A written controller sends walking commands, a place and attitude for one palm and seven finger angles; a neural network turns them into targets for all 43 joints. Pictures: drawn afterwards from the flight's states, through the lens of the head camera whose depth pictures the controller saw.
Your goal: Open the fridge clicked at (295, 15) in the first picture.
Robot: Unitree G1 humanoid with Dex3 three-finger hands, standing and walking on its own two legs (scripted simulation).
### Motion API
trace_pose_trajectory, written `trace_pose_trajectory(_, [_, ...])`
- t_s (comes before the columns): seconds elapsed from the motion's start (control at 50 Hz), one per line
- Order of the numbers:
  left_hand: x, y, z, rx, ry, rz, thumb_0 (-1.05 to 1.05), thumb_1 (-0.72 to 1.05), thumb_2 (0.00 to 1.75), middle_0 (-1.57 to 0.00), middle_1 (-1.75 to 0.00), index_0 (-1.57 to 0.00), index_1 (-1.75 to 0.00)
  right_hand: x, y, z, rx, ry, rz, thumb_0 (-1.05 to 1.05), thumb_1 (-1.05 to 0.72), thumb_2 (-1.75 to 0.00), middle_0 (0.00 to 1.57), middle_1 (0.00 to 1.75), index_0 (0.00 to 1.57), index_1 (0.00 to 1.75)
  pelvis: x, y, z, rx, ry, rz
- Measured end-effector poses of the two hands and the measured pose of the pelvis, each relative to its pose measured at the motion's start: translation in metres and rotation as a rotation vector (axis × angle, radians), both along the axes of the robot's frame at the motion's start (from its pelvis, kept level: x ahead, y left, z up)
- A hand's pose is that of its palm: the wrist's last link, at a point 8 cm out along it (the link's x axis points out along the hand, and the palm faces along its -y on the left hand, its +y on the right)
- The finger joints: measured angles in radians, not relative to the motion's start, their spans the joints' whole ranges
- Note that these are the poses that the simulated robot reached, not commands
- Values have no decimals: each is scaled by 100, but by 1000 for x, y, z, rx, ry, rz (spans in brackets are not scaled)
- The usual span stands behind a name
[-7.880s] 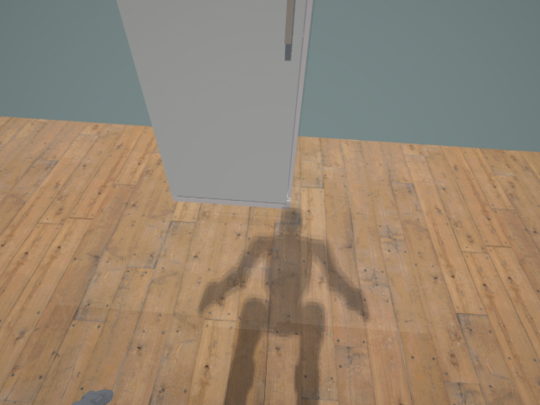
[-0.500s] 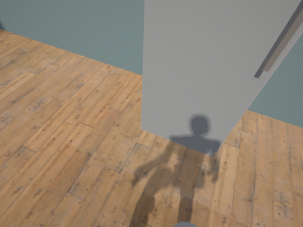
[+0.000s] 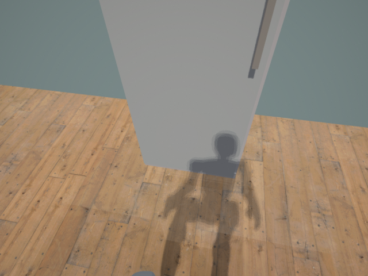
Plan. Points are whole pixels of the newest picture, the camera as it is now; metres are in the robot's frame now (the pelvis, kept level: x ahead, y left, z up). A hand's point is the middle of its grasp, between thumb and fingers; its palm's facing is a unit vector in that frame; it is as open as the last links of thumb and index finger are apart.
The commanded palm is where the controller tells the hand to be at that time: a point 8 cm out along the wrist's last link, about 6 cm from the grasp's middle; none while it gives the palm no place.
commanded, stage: take the last steps up to it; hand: right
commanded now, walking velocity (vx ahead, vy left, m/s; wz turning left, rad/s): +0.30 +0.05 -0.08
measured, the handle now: (267, 13) +0.72 -0.19 +0.23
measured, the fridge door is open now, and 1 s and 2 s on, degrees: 0 0 0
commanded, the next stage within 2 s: come to a stop and stand still in 0.98 s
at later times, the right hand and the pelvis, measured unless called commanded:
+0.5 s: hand out of the picture -0.05 -0.12 -0.17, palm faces +0.19 +0.97 -0.15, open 7.4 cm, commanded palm none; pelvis +0.05 +0.02 +0.00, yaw -5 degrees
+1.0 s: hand (265, 219) +0.31 -0.21 -0.16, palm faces +0.03 +0.98 -0.22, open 7.4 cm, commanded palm none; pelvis +0.20 -0.01 +0.00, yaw -2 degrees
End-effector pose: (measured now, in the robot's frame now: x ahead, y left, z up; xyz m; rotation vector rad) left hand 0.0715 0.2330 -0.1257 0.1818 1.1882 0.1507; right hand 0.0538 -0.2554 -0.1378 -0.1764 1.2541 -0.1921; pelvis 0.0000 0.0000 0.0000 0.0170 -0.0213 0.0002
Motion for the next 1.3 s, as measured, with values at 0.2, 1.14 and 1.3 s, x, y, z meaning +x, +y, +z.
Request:
trace_pose_trajectory(0.2, [-45, 31, -34, -63, 117, 22, 1, 91, 90, -20, -30, -20, -30, -8, 54, 6, -1, -83, -5, 1, -91, -90, 20, 30, 20, 30, 1, 32, -9, -27, -13, -42])
trace_pose_trajectory(1.14, [96, -7, -48, -113, 366, 130, 1, 91, 90, -20, -30, -20, -30, 294, 41, 1, -1, -172, 75, 0, -91, -90, 20, 30, 19, 30, 241, 19, -21, -25, -24, -38])
trace_pose_trajectory(1.3, [189, 13, -38, -63, 222, 56, 1, 91, 90, -20, -30, -20, -30, 271, 47, -1, -1, -64, -10, -1, -95, -90, 21, 30, 20, 30, 258, 22, -11, -22, -10, -42])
